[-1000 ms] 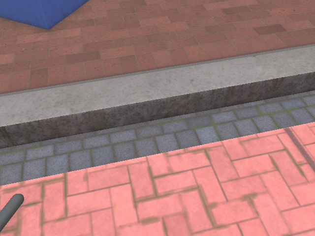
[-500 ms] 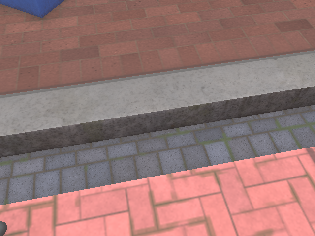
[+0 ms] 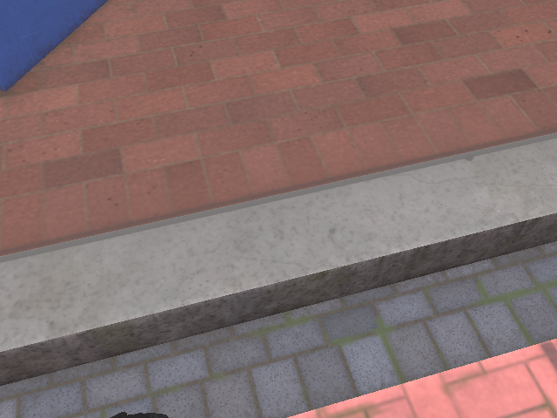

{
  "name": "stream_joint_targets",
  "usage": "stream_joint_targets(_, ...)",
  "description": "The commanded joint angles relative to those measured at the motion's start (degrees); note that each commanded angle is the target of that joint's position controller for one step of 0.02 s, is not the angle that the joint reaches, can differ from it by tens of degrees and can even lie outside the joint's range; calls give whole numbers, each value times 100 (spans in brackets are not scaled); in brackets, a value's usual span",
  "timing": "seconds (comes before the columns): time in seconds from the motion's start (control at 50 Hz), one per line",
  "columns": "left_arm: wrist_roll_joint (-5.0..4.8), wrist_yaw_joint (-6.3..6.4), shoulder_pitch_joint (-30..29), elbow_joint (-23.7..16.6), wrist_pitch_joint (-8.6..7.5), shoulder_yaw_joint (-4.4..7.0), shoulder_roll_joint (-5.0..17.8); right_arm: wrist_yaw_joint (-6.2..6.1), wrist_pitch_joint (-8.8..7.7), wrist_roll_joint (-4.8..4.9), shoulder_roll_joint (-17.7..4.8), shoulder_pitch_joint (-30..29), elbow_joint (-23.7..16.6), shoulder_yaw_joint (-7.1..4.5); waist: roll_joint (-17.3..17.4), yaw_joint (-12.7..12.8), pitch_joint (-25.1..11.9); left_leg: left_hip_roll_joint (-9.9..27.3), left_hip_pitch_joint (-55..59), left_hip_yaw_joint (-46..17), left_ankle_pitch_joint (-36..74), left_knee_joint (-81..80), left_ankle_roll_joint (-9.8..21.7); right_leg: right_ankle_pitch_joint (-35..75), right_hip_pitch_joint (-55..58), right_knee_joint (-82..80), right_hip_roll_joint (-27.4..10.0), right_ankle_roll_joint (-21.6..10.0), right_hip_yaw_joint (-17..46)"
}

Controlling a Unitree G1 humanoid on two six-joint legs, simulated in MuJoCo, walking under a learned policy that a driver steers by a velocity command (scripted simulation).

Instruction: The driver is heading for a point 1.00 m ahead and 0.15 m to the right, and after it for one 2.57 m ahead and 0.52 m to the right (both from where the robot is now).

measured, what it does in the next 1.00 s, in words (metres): walks ahead: left foot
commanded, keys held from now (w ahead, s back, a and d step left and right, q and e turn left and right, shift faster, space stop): w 1.00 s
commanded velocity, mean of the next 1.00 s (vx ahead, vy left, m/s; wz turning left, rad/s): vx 0.50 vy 0.00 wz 0.00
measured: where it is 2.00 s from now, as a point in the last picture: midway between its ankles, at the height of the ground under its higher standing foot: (309, 179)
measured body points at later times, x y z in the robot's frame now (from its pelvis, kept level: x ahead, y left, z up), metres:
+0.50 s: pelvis +0.28 +0.00 +0.01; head +0.31 +0.00 +0.46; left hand +0.19 +0.23 -0.14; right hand +0.47 -0.22 -0.11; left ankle +0.41 +0.09 -0.72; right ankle +0.13 -0.08 -0.72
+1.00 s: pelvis +0.54 +0.00 +0.01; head +0.55 -0.02 +0.46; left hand +0.69 +0.22 -0.10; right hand +0.45 -0.23 -0.14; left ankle +0.43 +0.09 -0.72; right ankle +0.59 -0.11 -0.64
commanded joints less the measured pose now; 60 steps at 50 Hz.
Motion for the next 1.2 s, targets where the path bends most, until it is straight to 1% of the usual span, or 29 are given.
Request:
stream_joint_targets(0.02, 268, 159, 3056, 508, -86, 528, 1644, 69, -43, 296, -237, 426, -489, -5, -847, 1138, -2114, 370, -3094, 177, 2197, 4848, 131, -839, 4602, -399, -2199, -1147, 3140)
stream_joint_targets(0.04, 68, 73, 2798, 544, 1, 514, 1460, 74, -40, 209, -633, 357, -415, -137, -584, 1037, -2232, -67, -3972, -498, -280, 5785, 199, -1096, 4531, -1195, -2497, -1368, 4626)
stream_joint_targets(0.06, -63, 41, 2076, 470, 8, 446, 1241, 78, -34, 135, -747, -229, -604, -189, -328, 739, -1124, 363, -4384, -675, 272, 5762, 247, -1402, 3582, -1372, -2217, -1124, 3603)
stream_joint_targets(0.08, -84, 13, 1636, 395, -33, 345, 866, 112, -70, 98, -688, -576, -702, -177, -115, 611, -563, 574, -4293, -655, 711, 5400, 235, -1013, 2735, -1634, -1982, -943, 2934)
stream_joint_targets(0.14, -95, 57, 1653, 630, -164, 181, 408, 194, 128, -86, -353, -471, -626, -161, -218, 169, -133, 863, -3545, -543, 1044, 4604, 88, 62, 1573, -1967, -1340, -460, 1703)
stream_joint_targets(0.22, -123, 75, 2146, 833, -270, 210, 717, 272, 249, -97, -383, -1096, -869, -184, -245, 139, 24, 965, -4047, -305, 1639, 4002, -91, 922, 1606, -2159, -1156, -446, 1181)
stream_joint_targets(0.3, -136, 65, 2395, 889, -262, 147, 709, 301, 228, -32, -368, -2247, -1242, -135, -359, 393, 194, 845, -3961, 10, 2551, 2319, -223, 1681, 1661, -2223, -812, -246, 678)
stream_joint_targets(0.42, -47, 190, 2962, 1171, -283, 124, 721, 262, 120, 38, -504, -3009, -1429, -121, -353, 651, 163, 725, -4231, -98, 3109, 1237, -24, 2220, 3141, -1772, -1128, -327, 707)
stream_joint_targets(0.48, 1, 257, 2801, 1181, -253, 171, 856, 222, 21, -21, -610, -2842, -1413, -156, -298, 483, 58, 533, -3726, -38, 2322, 831, 181, 3416, 3449, -1149, -1329, -288, 722)
stream_joint_targets(0.52, 5, 252, 2621, 1157, -220, 195, 949, 136, -82, -75, -730, -1782, -1037, -239, -238, 63, -461, 191, -2546, 138, 2161, 458, 377, 4329, 3382, 187, -1157, -164, 671)
stream_joint_targets(0.54, -173, 178, 3055, 1179, -205, 98, 583, 103, -154, -132, -933, -1101, -808, -326, 358, 15, -1127, 614, -619, -309, 3245, 716, 707, 3557, 2075, 1394, -794, 97, 451)
stream_joint_targets(0.56, -374, 137, 2956, 1109, -206, 51, 606, 88, -113, -178, -1225, -247, -577, -496, 903, -406, -1808, 1603, 687, -1730, 2867, 347, 1231, 1427, 577, 3234, -173, 330, 89)
stream_joint_targets(0.58, -341, 129, 2601, 933, -253, 113, 788, 139, -55, -181, -1206, -178, -518, -494, 1141, -361, -2046, 2232, 1100, -2789, 3093, -25, 1424, -2078, -344, 4336, 313, 292, 397)
stream_joint_targets(0.6, -204, 135, 2145, 809, -257, 172, 897, 165, -29, -108, -1128, -774, -659, -446, 602, -88, -1425, 2150, 321, -2545, 2848, -291, 1284, -1921, -609, 4383, 18, 181, 811)
stream_joint_targets(0.64, -84, 91, 1826, 754, -196, 145, 603, 131, -68, -24, -750, -1357, -731, -335, 257, 204, -467, 1953, -930, -1960, 2796, -784, 1036, -1487, -541, 3719, -347, 178, 867)
stream_joint_targets(0.68, 67, 63, 1957, 807, -60, 122, 366, 95, -135, 18, -593, -1444, -670, -262, 253, 458, -186, 1699, -1649, -1454, 3142, -1090, 825, -1415, -51, 3128, -406, 293, 780)
stream_joint_targets(0.74, 106, 31, 2010, 797, 7, 122, 303, 109, -277, 4, -853, -1309, -633, -276, 418, 623, -219, 1625, -2175, -832, 4448, -1064, 865, -1110, 467, 2481, -361, 427, 502)
stream_joint_targets(0.82, 49, 73, 1185, 534, -46, 114, 374, 147, -366, 26, -817, -745, -462, -241, 339, 358, -105, 1611, -1661, -718, 4753, -981, 866, -136, -174, 1813, -531, 554, 437)
stream_joint_targets(0.88, -42, 142, 855, 391, -39, 77, 317, 89, -275, -29, -697, -268, -271, -204, 480, 197, -32, 1703, -1204, -846, 4135, -1005, 912, -340, -712, 2104, -560, 544, 308)
stream_joint_targets(0.96, 32, 225, -105, -191, -74, 107, 313, -8, -224, -163, -874, 559, 12, -244, 460, -124, 347, 2351, 626, -1604, 3985, -930, 1208, -1708, -3378, 3771, -821, 465, 595)
stream_joint_targets(1.0, 13, 316, -905, -628, -63, 128, 234, -77, -217, -271, -986, 1168, 187, -320, 536, -477, 637, 2907, 1521, -2144, 3999, -896, 1643, -3341, -5651, 6654, -675, 453, 914)
stream_joint_targets(1.04, -89, 436, -1751, -1269, -51, -54, -69, -84, -232, -337, -1108, 1223, 180, -352, 291, -578, 903, 3108, 1715, -2031, 3483, -866, 1537, -4751, -7691, 8963, -523, 99, 1430)
stream_joint_targets(1.08, -105, 419, -2510, -1948, -178, -290, -276, -34, -306, -358, -859, 944, 170, -196, 65, -453, 1261, 2762, 816, -1362, 3193, -1265, 899, -5036, -7989, 8604, -650, -212, 1248)
stream_joint_targets(1.1, -34, 339, -2617, -2287, -174, -493, -477, -45, -265, -233, -752, 570, 192, -106, -77, -155, 1158, 2273, -178, -825, 2737, -1663, 482, -4767, -7068, 7254, -882, -270, 915)
stream_joint_targets(1.12, -71, 264, -2362, -2442, -180, -564, -526, -89, -243, -156, -582, 594, 265, -38, -17, -124, 889, 1871, -951, -537, 3182, -2011, 473, -3969, -5786, 6421, -796, -181, 247)
stream_joint_targets(1.14, -93, 95, -1212, -2278, -113, -705, -873, -75, -225, 73, -519, 55, 84, 10, -416, 405, 166, 1566, -2930, -122, 3685, -2503, 535, -1702, -2122, 4798, -763, -211, -93)
stream_joint_targets(1.16, -167, 16, 329, -1679, -58, -462, -401, 68, -318, 360, -775, -335, -281, -3, -727, 866, -1013, 1139, -3983, 47, 5945, -1687, 780, -90, 1206, 4357, -209, -66, -436)
stream_joint_targets(1.18, -181, 56, 2335, -996, 24, -204, -2, 235, -467, 422, -1835, -749, -536, -230, -134, 1796, -2458, 1021, -3822, 180, 8317, -73, 742, 502, 3400, 4073, 254, 31, -415)
stream_joint_targets(1.2, -68, 134, 3407, -622, 166, 17, 504, 333, -547, 639, -2421, -789, -560, -480, 346, 2403, -3117, 1064, -2979, -133, 8771, 1557, 421, 661, 3930, 2763, 233, 8, 73)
